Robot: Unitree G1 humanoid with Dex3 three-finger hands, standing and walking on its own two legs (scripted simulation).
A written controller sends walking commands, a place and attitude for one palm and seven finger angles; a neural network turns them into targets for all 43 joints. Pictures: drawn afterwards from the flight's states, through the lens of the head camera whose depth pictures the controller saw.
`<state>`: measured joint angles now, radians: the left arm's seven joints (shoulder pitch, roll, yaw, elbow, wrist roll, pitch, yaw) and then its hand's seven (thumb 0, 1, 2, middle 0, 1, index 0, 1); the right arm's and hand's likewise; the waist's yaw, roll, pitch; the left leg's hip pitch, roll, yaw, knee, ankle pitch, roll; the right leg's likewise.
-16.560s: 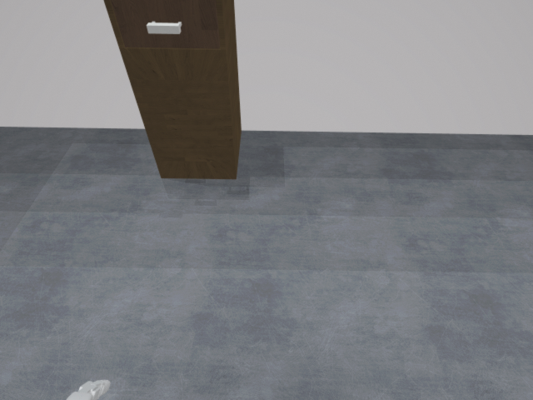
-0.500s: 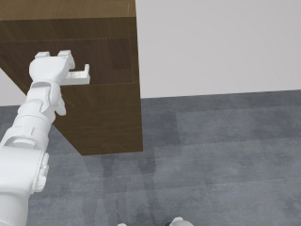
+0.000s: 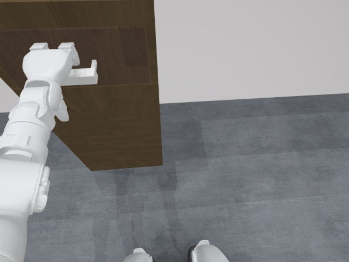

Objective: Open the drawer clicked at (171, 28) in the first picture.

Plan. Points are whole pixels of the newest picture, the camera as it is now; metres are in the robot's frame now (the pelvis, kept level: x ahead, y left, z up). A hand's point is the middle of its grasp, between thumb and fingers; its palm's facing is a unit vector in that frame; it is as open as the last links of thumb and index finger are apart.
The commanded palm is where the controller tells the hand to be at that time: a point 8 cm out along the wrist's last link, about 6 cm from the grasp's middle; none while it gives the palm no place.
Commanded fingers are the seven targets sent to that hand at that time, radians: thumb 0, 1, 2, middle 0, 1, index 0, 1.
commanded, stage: lift the fingers back up to retry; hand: left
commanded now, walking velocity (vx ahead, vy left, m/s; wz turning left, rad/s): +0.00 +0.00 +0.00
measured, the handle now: (73, 70) +0.56 +0.22 +0.07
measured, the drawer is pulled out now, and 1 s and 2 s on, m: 0.00 0.00 0.00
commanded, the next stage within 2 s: re-aim the fingers above the handle in 0.88 s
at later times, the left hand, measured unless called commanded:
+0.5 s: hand (59, 80) +0.52 +0.24 +0.08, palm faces -0.06 -0.01 -1.00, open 13.7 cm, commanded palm +0.50 +0.24 +0.15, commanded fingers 0.00 -0.50 0.30 -0.30 -1.20 -0.30 -1.20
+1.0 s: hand (54, 67) +0.52 +0.23 +0.12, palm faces -0.05 -0.01 -1.00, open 13.6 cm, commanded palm +0.50 +0.24 +0.18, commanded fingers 0.00 -0.50 0.30 -0.30 -1.20 -0.30 -1.20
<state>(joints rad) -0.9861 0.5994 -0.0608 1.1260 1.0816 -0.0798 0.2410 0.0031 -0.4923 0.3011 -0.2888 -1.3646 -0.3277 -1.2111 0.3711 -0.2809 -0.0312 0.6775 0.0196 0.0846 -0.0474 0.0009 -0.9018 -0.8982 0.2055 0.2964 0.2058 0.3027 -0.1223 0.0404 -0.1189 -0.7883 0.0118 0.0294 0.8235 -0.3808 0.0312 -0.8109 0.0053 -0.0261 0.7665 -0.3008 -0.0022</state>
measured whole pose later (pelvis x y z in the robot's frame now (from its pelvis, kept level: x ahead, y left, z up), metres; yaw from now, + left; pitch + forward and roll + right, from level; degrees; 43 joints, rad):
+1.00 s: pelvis +0.04 +0.00 +0.02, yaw +1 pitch +14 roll -1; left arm -0.88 0.52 -0.07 0.96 1.03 -0.04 0.11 0.00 -0.49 0.30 -0.33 -1.20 -0.36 -1.21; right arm 0.29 -0.26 -0.04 0.67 0.02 0.12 -0.03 0.00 -0.90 -0.90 0.21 0.30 0.21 0.30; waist -0.06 0.06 -0.11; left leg -0.52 0.00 0.02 0.64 -0.36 0.02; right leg -0.55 0.00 -0.03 0.60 -0.30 -0.01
